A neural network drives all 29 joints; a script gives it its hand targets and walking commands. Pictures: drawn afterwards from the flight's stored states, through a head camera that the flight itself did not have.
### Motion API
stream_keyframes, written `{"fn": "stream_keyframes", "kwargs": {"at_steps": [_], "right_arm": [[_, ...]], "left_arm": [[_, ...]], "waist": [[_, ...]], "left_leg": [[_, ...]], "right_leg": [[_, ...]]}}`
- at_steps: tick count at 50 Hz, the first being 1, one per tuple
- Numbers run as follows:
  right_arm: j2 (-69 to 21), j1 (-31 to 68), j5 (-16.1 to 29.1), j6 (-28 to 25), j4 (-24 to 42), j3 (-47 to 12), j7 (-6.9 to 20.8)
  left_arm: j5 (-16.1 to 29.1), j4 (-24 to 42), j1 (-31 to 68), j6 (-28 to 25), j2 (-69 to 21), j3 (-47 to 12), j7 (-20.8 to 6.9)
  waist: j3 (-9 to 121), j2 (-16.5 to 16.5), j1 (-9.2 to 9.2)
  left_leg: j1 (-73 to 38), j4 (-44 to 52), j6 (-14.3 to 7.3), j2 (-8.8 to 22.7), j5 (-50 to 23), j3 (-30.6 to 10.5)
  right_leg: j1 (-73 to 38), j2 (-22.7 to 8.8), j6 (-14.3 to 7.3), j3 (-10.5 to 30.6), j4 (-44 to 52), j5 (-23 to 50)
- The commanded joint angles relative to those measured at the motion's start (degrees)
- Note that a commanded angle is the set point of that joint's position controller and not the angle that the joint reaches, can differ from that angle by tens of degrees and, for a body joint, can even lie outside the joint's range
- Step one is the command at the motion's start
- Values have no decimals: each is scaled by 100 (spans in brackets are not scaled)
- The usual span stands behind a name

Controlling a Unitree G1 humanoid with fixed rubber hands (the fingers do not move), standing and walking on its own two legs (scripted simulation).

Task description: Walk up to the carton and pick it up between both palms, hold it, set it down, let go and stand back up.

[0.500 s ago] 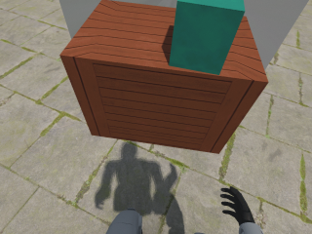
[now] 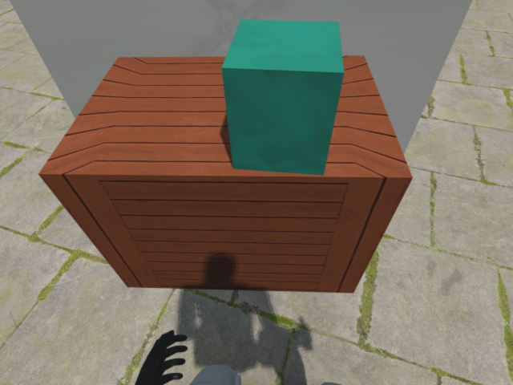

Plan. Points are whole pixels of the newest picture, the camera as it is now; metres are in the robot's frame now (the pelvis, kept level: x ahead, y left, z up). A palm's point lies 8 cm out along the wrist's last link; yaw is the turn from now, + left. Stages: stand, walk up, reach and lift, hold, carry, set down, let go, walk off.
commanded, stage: walk up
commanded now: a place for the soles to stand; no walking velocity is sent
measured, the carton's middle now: (283, 99) +0.70 -0.03 +0.06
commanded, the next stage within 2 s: none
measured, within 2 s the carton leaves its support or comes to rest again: neither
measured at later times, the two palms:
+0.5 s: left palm (135, 319) +0.25 +0.25 -0.12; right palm (381, 314) +0.24 -0.19 -0.07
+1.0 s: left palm (187, 260) +0.35 +0.16 -0.08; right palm (402, 281) +0.32 -0.26 -0.11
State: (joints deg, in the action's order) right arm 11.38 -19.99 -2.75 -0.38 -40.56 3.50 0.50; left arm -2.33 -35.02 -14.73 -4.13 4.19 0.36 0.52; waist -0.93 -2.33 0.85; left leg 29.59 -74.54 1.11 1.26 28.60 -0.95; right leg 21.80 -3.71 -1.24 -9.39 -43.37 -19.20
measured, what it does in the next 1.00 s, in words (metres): walks ahead: left foot, then right foot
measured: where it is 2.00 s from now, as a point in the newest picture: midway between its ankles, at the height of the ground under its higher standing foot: (276, 384)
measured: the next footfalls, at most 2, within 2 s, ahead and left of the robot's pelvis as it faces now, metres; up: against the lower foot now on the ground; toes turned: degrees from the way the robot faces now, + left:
left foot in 0.24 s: +0.22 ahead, +0.13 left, +0.00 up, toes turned +10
right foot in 0.72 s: +0.30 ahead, -0.13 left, +0.00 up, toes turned +1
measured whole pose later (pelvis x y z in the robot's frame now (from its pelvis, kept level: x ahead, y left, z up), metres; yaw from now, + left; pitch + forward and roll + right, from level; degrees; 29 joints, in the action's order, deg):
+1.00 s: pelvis +0.21 -0.03 +0.01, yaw +1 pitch -1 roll -1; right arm 10.4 -13.8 -2.9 2.0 -40.1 2.8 -0.7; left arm -2.4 -36.3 -12.8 -2.8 3.6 0.4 2.5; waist -3.5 -4.4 0.3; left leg 29.3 -66.2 3.1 -0.1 29.3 -0.2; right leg 21.4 -4.1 -1.7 -11.0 -35.4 -12.7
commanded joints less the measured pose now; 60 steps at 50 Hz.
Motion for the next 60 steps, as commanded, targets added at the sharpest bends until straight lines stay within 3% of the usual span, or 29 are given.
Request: {"fn": "stream_keyframes", "kwargs": {"at_steps": [1, 4, 7, 9, 10, 12, 13, 14, 15, 16, 20, 23, 26, 32, 34, 36, 37, 38, 39, 41, 43, 48, 51, 53, 56, 57, 58, 59, 60], "right_arm": [[142, 645, -29, -212, 916, -2, 49], [-66, 663, -2, -179, 815, -33, 45], [-348, 969, 39, -289, 926, -153, 107], [-340, 886, 8, -342, 1028, -84, 111], [-346, 740, -25, -350, 990, -47, 78], [-129, -29, -98, -423, 870, 154, -44], [197, -647, -172, -476, 819, 321, -128], [592, -1036, -153, -505, 954, 426, -246], [926, -873, -14, -454, 1098, 523, -358], [737, -524, 50, -438, 1287, 507, -443], [67, 248, 26, -591, 1330, 164, -459], [-51, 101, 24, -786, 1132, 120, -417], [7, 110, 13, -842, 952, 119, -435], [295, 446, 42, -682, 690, 74, -347], [446, 590, 52, -566, 769, 115, -272], [307, 356, 91, -402, 716, 1, -169], [14, 55, 107, -348, 659, -148, -109], [-336, -61, 97, -275, 769, -250, -70], [29, 181, 88, -157, 870, -118, -134], [134, 689, 32, -55, 874, -83, -142], [61, 238, 34, -5, 579, -75, -154], [79, 563, -42, 123, 637, -43, -140], [-60, 779, 11, 156, 678, -81, -82], [-222, 648, 76, 103, 698, -138, -32], [-260, -5, 62, -60, 511, -81, 2], [-34, -229, -7, -136, 540, 31, -37], [357, -160, -22, -196, 718, 141, -101], [599, 94, 45, -178, 737, 246, -169], [316, 456, 86, -175, 834, 175, -225]], "left_arm": [[20, 377, -289, -248, 828, 374, 138], [12, 149, -224, -335, 845, 388, 85], [3, -22, -46, -282, 1012, 408, 48], [21, -78, -48, -190, 1269, 474, 0], [58, -103, -119, -121, 1317, 494, -32], [112, -76, -189, 23, 1153, 436, -133], [111, -40, -374, 70, 802, 301, -215], [62, 190, -314, 138, 518, 190, -287], [-40, 372, -197, 264, 884, 313, -276], [-82, 515, 103, 336, 1068, 327, -277], [-49, 277, -396, 416, 1066, 304, -235], [-94, 247, -51, 455, 917, 244, -241], [-110, 336, 348, 488, 823, 211, -240], [-20, 369, 801, 339, 380, 63, -285], [-34, 357, 609, 330, 371, 99, -248], [-73, 213, 3, 198, 545, 234, -137], [-109, 234, -407, 119, 936, 404, -77], [-98, 370, -523, 106, 1323, 511, -34], [10, 444, -433, 141, 1403, 583, 46], [75, 548, -258, 116, 1097, 478, 176], [26, 585, 48, 70, 870, 387, 236], [6, 569, 276, -96, 710, 300, 252], [6, 512, 425, -70, 747, 280, 268], [5, 474, 567, -14, 955, 302, 239], [79, 322, 556, 203, 1056, 286, 102], [90, 218, 365, 240, 812, 224, 26], [174, 307, 212, 265, 502, 78, -47], [87, 384, 584, 336, 753, 170, 6], [88, 347, 631, 377, 748, 133, 0]], "waist": [[-202, 873, -289], [-241, 902, -173], [-64, 1141, -145], [72, 1181, -74], [230, 1092, -32], [471, 308, 312], [831, -585, 544], [766, -1440, 646], [796, -725, 579], [346, -255, 552], [164, -550, 85], [57, -365, 92], [-75, -240, 130], [119, -791, 95], [332, -920, -38], [504, -13, -261], [1091, 905, -393], [1151, 1879, -381], [1134, 1371, -514], [575, 805, -522], [653, 1105, -196], [424, 864, -145], [427, 902, -143], [448, 1458, -77], [728, 961, 194], [807, 239, 269], [720, -839, 196], [349, -463, 308], [-30, -65, 168]], "left_leg": [[1549, 64, 209, 356, -507, -287], [1211, 761, 256, 463, -683, -89], [210, 2537, 48, 517, -972, 271], [-640, 2929, -136, 309, -1077, 545], [-1009, 3346, -245, 243, -1268, 636], [-2187, 3882, -358, 96, -1664, 556], [-2986, 4182, -437, 660, -1141, -436], [-3179, 5343, -753, 2092, -194, -2885], [-3050, 6003, -1288, 2612, 562, -4086], [-2689, 6058, -1351, 2603, 596, -3951], [-1858, 5847, -1206, 2142, -397, -2000], [-1626, 5846, -1288, 2214, -1651, -1490], [-1517, 5943, -1368, 2262, -1840, -1171], [-1398, 5377, -975, 1433, -2852, 483], [-1352, 4995, -931, 1435, -3036, 497], [-1181, 3704, -611, 1039, -3017, 756], [-604, 2702, -300, 767, -1657, 892], [221, 1791, -7, 280, 673, 759], [251, 922, 70, 10, 1032, 302], [709, 244, 56, 52, 620, -114], [473, 99, 124, 130, 259, -254], [328, 530, 214, 95, 22, -265], [116, 1630, 127, 156, 106, -151], [-428, 2650, -7, 203, 111, 70], [-2154, 4381, -260, -37, -1422, 381], [-2703, 4750, -316, 345, -1897, -353], [-2466, 5562, -690, 1594, -1152, -2336], [-1284, 5961, -1161, 1924, -480, -2985], [-1143, 5960, -1255, 1748, -491, -2551]], "right_leg": [[-1101, -1776, -1168, 2550, 2843, 198], [-932, -1749, -1251, 1823, 2826, 988], [-708, -1167, -931, 773, 2610, 1360], [-464, -1216, -977, 816, 2493, 1079], [-503, -1191, -959, 798, 2263, 876], [-99, -791, -710, 462, 817, 651], [532, -357, -398, 65, -607, -41], [1411, 271, -68, 239, -2255, -1837], [1949, 290, 9, 839, -2960, -1810], [2270, 198, 89, 1114, -3446, -1429], [2060, -172, 335, 1265, -3647, -485], [1970, -218, 380, 1282, -3398, -249], [2169, -268, 427, 1156, -2991, -27], [658, -195, 276, 504, -447, 352], [-144, 20, 106, 296, 210, 331], [-1191, 155, -78, 363, 1597, 1271], [-2109, -535, -201, 1314, 1505, 1612], [-2416, -1660, -532, 3026, 2017, 1656], [-1911, -2005, -1262, 3671, 2381, 1126], [-1730, -1872, -1210, 3227, 2429, 1192], [-1267, -1714, -1146, 2495, 2362, 1402], [-717, -1892, -1261, 2030, 2565, 1313], [-688, -1735, -989, 1639, 2680, 184], [-505, -1653, -804, 1344, 2560, 167], [351, -1231, -386, 688, 1772, 78], [864, -977, -90, 364, 1004, -298], [1449, -407, 388, 34, 101, -1153], [1005, -144, 410, 537, -371, -1601], [943, -158, 389, 756, -745, -1485]]}}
